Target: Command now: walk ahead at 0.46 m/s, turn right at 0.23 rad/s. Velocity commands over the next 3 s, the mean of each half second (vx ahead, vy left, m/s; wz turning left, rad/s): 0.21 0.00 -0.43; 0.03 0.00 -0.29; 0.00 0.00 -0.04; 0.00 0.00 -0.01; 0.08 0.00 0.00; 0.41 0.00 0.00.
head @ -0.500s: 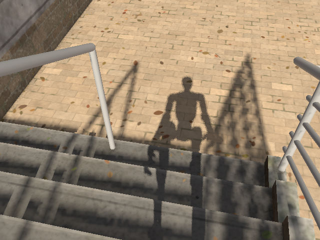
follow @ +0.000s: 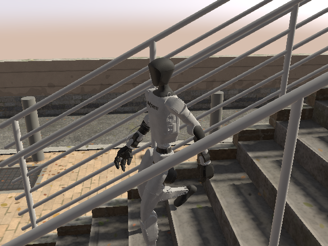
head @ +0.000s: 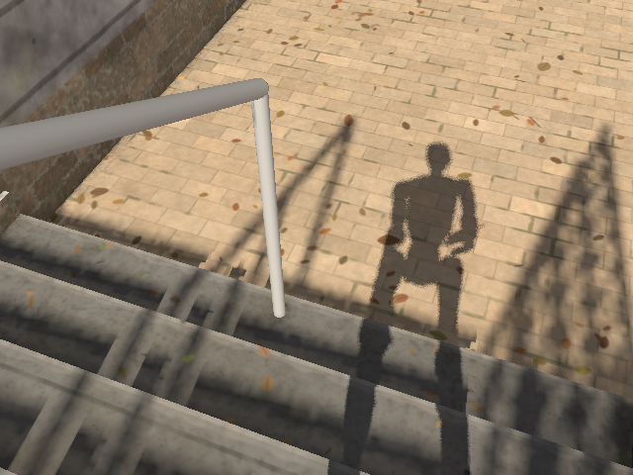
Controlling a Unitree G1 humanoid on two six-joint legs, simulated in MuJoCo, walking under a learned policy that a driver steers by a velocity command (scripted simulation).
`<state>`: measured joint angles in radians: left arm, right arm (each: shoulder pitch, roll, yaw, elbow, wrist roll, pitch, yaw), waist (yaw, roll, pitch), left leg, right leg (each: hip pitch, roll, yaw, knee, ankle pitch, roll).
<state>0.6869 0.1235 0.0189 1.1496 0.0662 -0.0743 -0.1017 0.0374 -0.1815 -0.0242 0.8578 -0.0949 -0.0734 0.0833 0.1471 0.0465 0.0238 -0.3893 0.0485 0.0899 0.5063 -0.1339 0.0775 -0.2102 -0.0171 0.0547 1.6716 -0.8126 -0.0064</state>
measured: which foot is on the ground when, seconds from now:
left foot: down 0.00-0.62, up 0.64-0.94, down 0.96-1.00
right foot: up 0.00-0.58, down 0.60-1.00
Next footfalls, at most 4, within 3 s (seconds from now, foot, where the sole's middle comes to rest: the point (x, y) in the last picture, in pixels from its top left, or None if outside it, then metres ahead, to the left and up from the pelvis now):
0.60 right None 0.29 -0.30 -0.93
0.96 left None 0.41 -0.10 -0.93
3.00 left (455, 461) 0.69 -0.22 -1.10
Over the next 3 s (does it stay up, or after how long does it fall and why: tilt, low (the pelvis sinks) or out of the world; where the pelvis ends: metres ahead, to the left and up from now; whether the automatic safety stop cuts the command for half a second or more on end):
stays up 0.58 -0.29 -0.28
